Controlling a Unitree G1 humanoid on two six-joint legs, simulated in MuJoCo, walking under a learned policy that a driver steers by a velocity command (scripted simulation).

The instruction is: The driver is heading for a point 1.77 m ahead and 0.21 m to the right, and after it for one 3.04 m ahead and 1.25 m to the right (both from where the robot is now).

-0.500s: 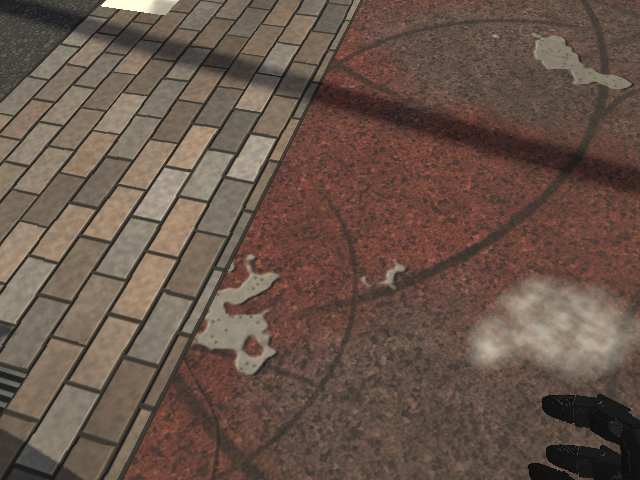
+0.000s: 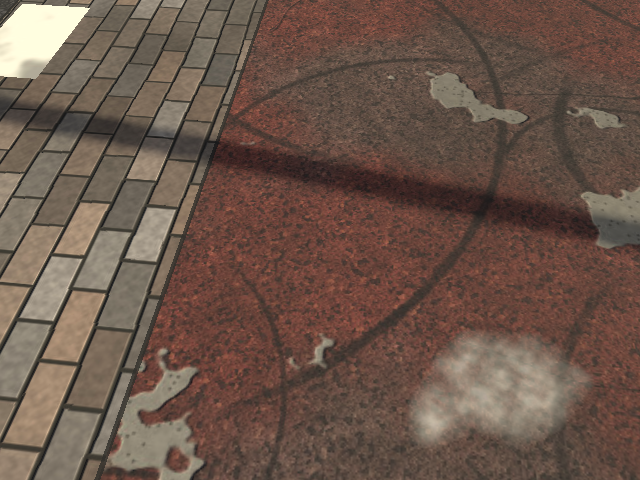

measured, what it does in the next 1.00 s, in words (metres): stands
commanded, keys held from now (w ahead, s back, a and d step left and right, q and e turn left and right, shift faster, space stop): no key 1.00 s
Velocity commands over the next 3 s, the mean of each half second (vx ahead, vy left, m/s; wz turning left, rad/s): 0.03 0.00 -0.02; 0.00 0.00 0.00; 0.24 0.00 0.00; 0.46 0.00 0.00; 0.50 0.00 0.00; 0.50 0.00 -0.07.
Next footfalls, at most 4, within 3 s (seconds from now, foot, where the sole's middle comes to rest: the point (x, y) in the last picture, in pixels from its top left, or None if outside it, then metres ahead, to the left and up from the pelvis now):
1.78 left None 0.47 0.10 -0.77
2.34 right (382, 351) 0.79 -0.13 -0.77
2.88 left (278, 254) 1.09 0.12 -0.77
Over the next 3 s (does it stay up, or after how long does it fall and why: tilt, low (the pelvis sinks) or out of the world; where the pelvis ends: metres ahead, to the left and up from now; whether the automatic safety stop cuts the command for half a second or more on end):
stays up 0.99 0.03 0.00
